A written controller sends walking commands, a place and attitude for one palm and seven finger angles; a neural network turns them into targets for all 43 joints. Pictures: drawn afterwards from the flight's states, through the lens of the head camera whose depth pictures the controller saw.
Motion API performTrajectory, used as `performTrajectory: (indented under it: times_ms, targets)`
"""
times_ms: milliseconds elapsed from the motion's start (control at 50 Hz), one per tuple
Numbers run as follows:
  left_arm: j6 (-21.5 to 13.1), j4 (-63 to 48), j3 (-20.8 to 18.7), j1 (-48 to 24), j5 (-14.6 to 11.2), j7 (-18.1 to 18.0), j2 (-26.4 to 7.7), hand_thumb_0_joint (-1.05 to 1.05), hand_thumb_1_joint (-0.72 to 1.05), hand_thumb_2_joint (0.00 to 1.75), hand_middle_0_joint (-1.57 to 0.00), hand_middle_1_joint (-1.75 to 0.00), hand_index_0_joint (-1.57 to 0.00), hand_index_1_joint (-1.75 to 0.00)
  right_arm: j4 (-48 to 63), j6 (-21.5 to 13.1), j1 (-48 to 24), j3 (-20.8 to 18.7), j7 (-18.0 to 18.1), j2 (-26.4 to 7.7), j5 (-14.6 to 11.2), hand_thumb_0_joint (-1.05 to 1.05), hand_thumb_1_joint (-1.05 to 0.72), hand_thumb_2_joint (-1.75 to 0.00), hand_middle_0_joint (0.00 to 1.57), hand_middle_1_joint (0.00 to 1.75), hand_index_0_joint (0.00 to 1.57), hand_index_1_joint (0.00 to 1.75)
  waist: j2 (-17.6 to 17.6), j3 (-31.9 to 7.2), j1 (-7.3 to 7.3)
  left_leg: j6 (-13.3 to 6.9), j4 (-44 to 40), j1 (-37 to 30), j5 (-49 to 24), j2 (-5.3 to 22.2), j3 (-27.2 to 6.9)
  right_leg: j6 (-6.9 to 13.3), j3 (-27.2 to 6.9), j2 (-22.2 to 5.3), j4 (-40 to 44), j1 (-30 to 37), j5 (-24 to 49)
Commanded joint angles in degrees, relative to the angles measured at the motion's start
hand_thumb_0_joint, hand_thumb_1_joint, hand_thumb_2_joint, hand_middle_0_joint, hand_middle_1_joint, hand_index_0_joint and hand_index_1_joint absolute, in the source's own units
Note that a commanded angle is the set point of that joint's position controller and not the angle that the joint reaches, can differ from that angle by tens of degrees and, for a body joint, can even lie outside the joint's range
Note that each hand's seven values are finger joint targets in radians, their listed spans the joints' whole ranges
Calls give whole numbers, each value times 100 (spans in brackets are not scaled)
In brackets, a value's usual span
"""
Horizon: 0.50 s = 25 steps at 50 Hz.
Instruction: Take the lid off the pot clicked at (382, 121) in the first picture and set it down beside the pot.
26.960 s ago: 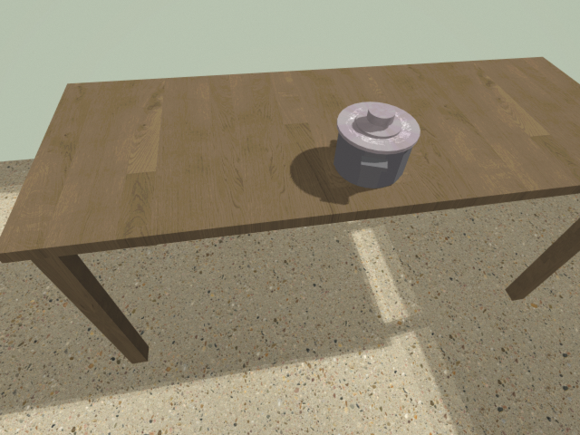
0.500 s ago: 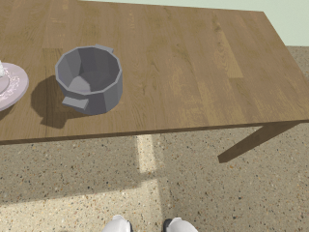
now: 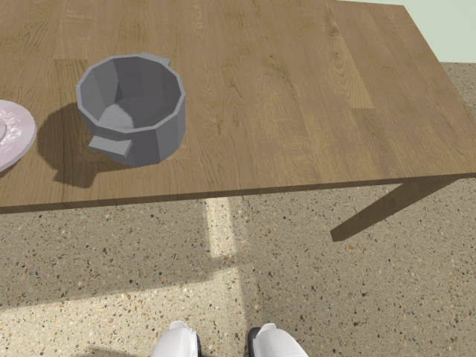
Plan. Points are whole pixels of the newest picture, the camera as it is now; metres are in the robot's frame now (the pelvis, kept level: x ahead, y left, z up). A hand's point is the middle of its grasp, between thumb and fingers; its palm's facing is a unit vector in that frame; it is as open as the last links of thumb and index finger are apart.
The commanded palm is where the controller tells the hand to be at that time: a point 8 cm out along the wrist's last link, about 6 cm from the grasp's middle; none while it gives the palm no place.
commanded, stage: lower the lid onto the table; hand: left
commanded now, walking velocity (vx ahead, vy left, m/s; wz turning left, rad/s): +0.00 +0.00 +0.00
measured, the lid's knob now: out of the picture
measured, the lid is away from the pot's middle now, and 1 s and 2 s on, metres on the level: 0.25 0.25 0.25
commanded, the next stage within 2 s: open the fingers wide in 0.06 s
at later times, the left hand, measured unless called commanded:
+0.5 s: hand out of the picture +0.43 +0.38 +0.04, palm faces -0.48 -0.14 -0.87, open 8.3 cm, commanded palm +0.49 +0.36 +0.10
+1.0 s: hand out of the picture +0.43 +0.37 +0.05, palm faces -0.47 -0.13 -0.87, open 10.0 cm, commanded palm +0.48 +0.36 +0.10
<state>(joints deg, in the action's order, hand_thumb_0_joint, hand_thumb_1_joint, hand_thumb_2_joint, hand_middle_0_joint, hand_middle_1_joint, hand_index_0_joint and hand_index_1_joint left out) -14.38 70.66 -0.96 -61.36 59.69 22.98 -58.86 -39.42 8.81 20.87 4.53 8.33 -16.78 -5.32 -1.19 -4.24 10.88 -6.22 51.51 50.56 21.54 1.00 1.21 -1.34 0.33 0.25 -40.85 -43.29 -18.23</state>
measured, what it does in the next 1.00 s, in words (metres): stands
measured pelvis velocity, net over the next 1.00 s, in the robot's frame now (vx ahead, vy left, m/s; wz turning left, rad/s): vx -0.01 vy -0.01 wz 0.02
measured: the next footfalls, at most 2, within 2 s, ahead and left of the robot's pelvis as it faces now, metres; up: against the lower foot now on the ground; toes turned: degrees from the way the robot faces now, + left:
none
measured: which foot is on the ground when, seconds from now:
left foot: down 0.00-1.00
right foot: down 0.00-1.00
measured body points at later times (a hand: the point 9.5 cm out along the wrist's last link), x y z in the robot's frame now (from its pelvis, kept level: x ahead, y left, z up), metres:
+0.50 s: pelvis -0.01 +0.00 +0.00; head +0.11 +0.06 +0.43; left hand +0.45 +0.39 +0.09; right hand +0.01 -0.28 -0.10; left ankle +0.02 +0.04 -0.69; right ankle +0.01 -0.19 -0.69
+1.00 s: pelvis -0.01 -0.01 +0.00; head +0.10 +0.04 +0.43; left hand +0.45 +0.38 +0.10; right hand +0.00 -0.29 -0.10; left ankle +0.02 +0.04 -0.69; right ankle +0.01 -0.19 -0.69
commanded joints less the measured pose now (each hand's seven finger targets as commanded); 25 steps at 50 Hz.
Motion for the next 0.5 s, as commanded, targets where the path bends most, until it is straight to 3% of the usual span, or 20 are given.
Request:
performTrajectory:
  times_ms: [0,20,60,80,100,120,140,160,180,200,220,240,260,300,320,340,380,440,480]
  targets:
    - [-85,-1430,-543,-2592,-141,-250,-1979,0,50,105,-78,-109,-83,-110,123,-36,984,-460,111,-1280,50,0,-90,-90,20,30,20,30,-1711,-2933,-33,397,-562,-3882,-2930,196,-742,261,442,502,238,-648,517]
    - [-146,-1458,-484,-2555,-168,-244,-1844,0,50,105,-78,-109,-83,-110,142,-61,965,-435,127,-1242,30,0,-90,-90,20,30,20,30,-1719,-2887,-43,419,-563,-3938,-3177,223,-766,260,477,519,201,-741,538]
    - [-114,-1358,-642,-2524,-144,-291,-2110,0,50,105,-78,-109,-83,-110,144,-39,979,-423,124,-1290,59,0,-90,-90,20,30,20,30,-1620,-2869,-34,383,-512,-3747,-2890,192,-730,248,443,522,181,-684,482]
    - [-92,-1205,-590,-2428,-142,-312,-2043,0,50,105,-78,-109,-83,-110,168,-42,976,-413,132,-1273,35,0,-90,-90,20,30,20,30,-1508,-2790,-10,376,-530,-3644,-2717,181,-733,250,445,525,159,-695,428]
    - [-73,-1175,-527,-2434,-124,-328,-1981,0,50,105,-78,-109,-83,-110,176,-39,941,-405,130,-1281,37,0,-90,-90,20,30,20,30,-1549,-2686,-4,364,-555,-3542,-2525,171,-726,262,446,513,161,-749,371]
    - [-124,-1376,-421,-2506,-138,-322,-1815,0,50,105,-78,-109,-83,-110,175,-60,908,-390,125,-1253,30,0,-90,-90,20,30,20,30,-1848,-2705,-38,405,-561,-3723,-2803,209,-750,275,474,516,128,-889,387]
    - [10,-1255,-1141,-763,-150,-385,-1709,0,50,105,-78,-109,-83,-110,447,36,941,-574,-83,-1120,131,0,-90,-90,20,30,20,30,-1941,-2933,-673,620,-569,-4181,-3723,122,-875,410,607,529,90,-667,438]
    - [-78,-1729,-1119,-818,-88,-400,-1665,0,50,102,-76,-109,-81,-110,453,138,854,-629,-157,-1190,217,0,-90,-90,20,30,20,30,-1948,-2994,-531,709,-512,-4351,-4107,197,-881,415,588,563,140,-853,540]
    - [-126,-1776,-1256,-892,-71,-429,-1830,0,49,100,-75,-109,-80,-110,426,224,820,-637,-175,-1181,224,0,-90,-90,20,30,20,30,-1857,-3036,-567,708,-436,-4349,-4345,194,-887,406,575,560,114,-777,638]
    - [-39,-1685,-1084,-1115,-84,-455,-1655,0,48,98,-74,-109,-78,-110,428,287,786,-644,-209,-1169,228,0,-90,-90,20,30,20,30,-1651,-2906,-413,633,-427,-4135,-4088,170,-835,362,517,560,179,-787,615]
    - [-26,-1909,-994,-1528,-146,-452,-1590,0,47,96,-73,-109,-77,-109,410,297,763,-621,-203,-1159,191,0,-90,-90,20,30,20,30,-1486,-2869,-347,547,-457,-4056,-4008,182,-811,322,489,545,212,-670,684]
    - [51,-1944,-1218,-1759,-133,-528,-1955,0,47,94,-71,-109,-75,-109,372,339,830,-647,-200,-1219,192,0,-90,-90,20,30,20,30,-1363,-3035,-342,507,-516,-4031,-3740,160,-800,287,434,539,261,-467,658]
    - [139,-1676,-1072,-1743,-83,-586,-1837,0,46,93,-70,-108,-74,-109,397,332,838,-644,-194,-1202,155,0,-90,-90,20,30,20,30,-1266,-2912,-274,464,-534,-3862,-3356,114,-776,288,424,537,268,-486,585]
    - [177,-1699,-919,-1827,-27,-646,-1676,0,43,90,-67,-108,-71,-108,360,287,844,-652,-179,-1206,135,0,-90,-90,20,30,20,30,-1397,-2795,-240,503,-670,-3950,-2990,150,-885,313,460,520,279,-673,376]
    - [119,-1842,-748,-1932,-4,-637,-1471,0,42,89,-66,-107,-70,-108,342,253,827,-640,-171,-1188,130,0,-90,-90,20,30,20,30,-1720,-2745,-266,587,-728,-4245,-3195,212,-1006,336,491,507,259,-953,281]
    - [127,-1744,-733,-1857,31,-654,-1435,0,41,87,-65,-107,-69,-108,295,247,827,-659,-194,-1199,149,0,-90,-90,20,30,20,30,-1803,-2666,-278,641,-743,-4380,-3054,239,-1083,346,492,513,246,-1130,124]
    - [170,-1573,-487,-1785,13,-652,-1119,0,39,85,-63,-106,-66,-107,304,220,757,-650,-214,-1182,129,0,-90,-90,20,30,20,30,-1655,-2396,-231,598,-802,-4193,-2548,219,-1081,364,472,512,278,-1194,8]
    - [136,-1796,-475,-2003,-119,-583,-1122,0,35,81,-59,-105,-62,-106,307,154,782,-652,-167,-1185,123,0,-90,-90,20,30,20,30,-1438,-2723,-178,473,-769,-4231,-2549,187,-1017,329,388,499,340,-881,172]
    - [130,-1777,-398,-2117,-182,-548,-1087,0,33,78,-57,-105,-60,-105,285,111,749,-634,-137,-1201,94,0,-90,-90,20,30,20,30,-1370,-2589,-136,433,-825,-4050,-2133,173,-999,323,379,472,353,-847,108]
